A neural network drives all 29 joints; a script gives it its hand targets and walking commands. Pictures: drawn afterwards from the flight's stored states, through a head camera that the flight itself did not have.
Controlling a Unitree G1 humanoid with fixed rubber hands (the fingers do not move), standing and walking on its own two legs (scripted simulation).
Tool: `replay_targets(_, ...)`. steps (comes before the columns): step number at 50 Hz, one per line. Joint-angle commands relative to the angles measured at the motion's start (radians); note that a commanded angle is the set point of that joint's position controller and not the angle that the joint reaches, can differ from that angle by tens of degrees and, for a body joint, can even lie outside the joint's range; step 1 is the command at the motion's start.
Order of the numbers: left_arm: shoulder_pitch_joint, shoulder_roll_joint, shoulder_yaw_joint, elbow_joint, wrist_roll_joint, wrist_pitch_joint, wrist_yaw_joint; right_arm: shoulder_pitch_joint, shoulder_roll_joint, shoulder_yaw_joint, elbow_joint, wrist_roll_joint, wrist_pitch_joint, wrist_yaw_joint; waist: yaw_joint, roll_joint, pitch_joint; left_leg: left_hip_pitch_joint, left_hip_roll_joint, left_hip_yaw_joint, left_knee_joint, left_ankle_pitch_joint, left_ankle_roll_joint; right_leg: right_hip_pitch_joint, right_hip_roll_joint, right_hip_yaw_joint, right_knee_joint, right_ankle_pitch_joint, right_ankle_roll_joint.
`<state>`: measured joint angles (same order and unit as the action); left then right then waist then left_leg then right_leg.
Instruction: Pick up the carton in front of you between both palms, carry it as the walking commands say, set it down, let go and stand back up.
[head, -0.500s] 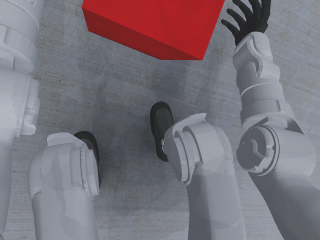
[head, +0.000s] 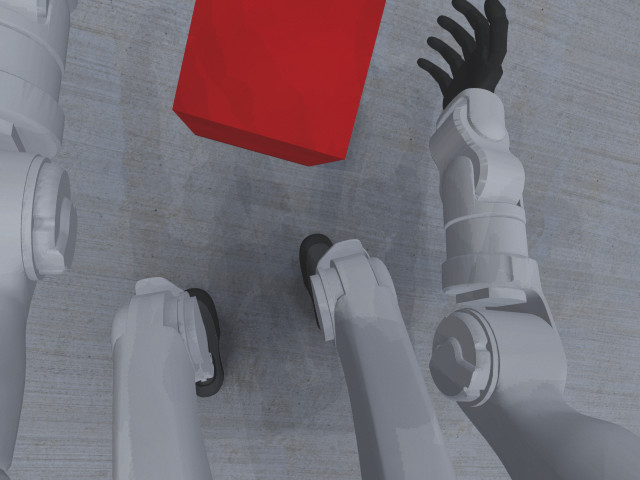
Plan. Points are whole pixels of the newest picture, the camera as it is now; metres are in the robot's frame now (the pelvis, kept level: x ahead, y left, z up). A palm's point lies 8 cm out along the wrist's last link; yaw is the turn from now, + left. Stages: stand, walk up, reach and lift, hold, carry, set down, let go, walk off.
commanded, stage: set down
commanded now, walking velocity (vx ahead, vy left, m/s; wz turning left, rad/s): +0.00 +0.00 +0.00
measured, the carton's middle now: (273, 78) +0.55 -0.06 -0.35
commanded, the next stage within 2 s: let go in 0.50 s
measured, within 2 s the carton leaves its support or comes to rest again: neither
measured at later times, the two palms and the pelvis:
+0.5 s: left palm out of the picture +0.62 +0.13 +0.04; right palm (610, 44) +0.46 -0.22 +0.04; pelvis +0.02 +0.01 +0.13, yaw +2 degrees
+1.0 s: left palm out of the picture +0.45 +0.18 +0.14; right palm out of the picture +0.37 -0.22 +0.16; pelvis +0.07 -0.02 +0.24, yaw +6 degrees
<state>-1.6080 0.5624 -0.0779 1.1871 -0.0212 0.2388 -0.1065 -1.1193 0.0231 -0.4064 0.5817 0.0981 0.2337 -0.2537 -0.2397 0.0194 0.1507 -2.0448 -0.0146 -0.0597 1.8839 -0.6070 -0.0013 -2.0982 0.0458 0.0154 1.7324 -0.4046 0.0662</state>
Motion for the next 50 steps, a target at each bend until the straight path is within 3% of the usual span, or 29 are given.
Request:
replay_targets(1,-0.287,0.094,0.031,-0.142,0.021,-0.005,-0.005,-0.117,-0.069,-0.007,-0.142,-0.012,-0.001,0.0,-0.053,0.222,-1.16,0.534,-0.048,0.067,-0.248,0.234,0.036,0.719,0.041,-0.157,-0.15,0.342,0.032)
replay_targets(7,-0.267,0.063,0.014,-0.238,0.016,0.026,-0.012,-0.061,-0.095,-0.018,-0.215,-0.009,0.018,0.007,-0.071,0.291,-1.244,0.761,-0.057,0.057,-0.349,0.352,0.02,0.718,0.041,-0.168,-0.256,0.398,0.024)
replay_targets(11,-0.246,0.041,0.02,-0.261,0.023,0.04,-0.018,-0.028,-0.092,-0.021,-0.227,-0.009,0.027,0.018,-0.072,0.307,-1.235,0.85,-0.057,0.051,-0.425,0.396,0.012,0.734,0.039,-0.166,-0.331,0.416,0.023)
replay_targets(28,-0.056,-0.034,0.181,-0.187,0.154,0.014,-0.037,0.092,-0.01,-0.068,-0.223,-0.136,0.01,0.077,-0.042,0.208,-1.132,1.003,-0.071,0.045,-0.768,0.499,0.007,0.99,0.034,-0.149,-0.639,0.51,0.042)
replay_targets(33,0.164,-0.107,0.247,-0.297,0.201,-0.014,0.0,0.287,-0.026,-0.029,-0.255,-0.168,-0.028,0.129,-0.024,0.2,-1.253,1.186,-0.074,0.031,-0.839,0.706,-0.006,1.095,0.039,-0.148,-0.704,0.622,0.032)
replay_targets(37,0.372,-0.213,0.293,-0.446,0.218,-0.044,0.069,0.45,-0.069,0.034,-0.278,-0.179,-0.068,0.193,0.007,0.195,-1.259,1.333,-0.07,0.012,-0.906,0.818,-0.018,1.132,0.039,-0.142,-0.764,0.612,0.012)
replay_targets(40,0.5,-0.289,0.308,-0.55,0.216,-0.064,0.132,0.537,-0.105,0.085,-0.271,-0.178,-0.089,0.248,0.025,0.183,-1.179,1.357,-0.07,0.014,-0.982,0.739,-0.03,1.194,0.034,-0.13,-0.814,0.549,-0.01)
replay_targets(44,0.703,-0.35,0.315,-0.638,0.203,-0.09,0.197,0.696,-0.157,0.159,-0.239,-0.163,-0.108,0.307,0.044,0.136,-1.002,1.292,-0.078,0.046,-1.097,0.482,-0.04,1.374,0.022,-0.105,-0.891,0.438,-0.025)
replay_targets(50,0.974,-0.366,0.287,-0.672,0.144,-0.146,0.224,0.925,-0.237,0.278,-0.226,-0.12,-0.152,0.347,0.06,0.053,-0.721,1.274,-0.07,0.059,-1.223,0.255,-0.024,1.587,-0.003,-0.047,-1.01,0.296,-0.028)
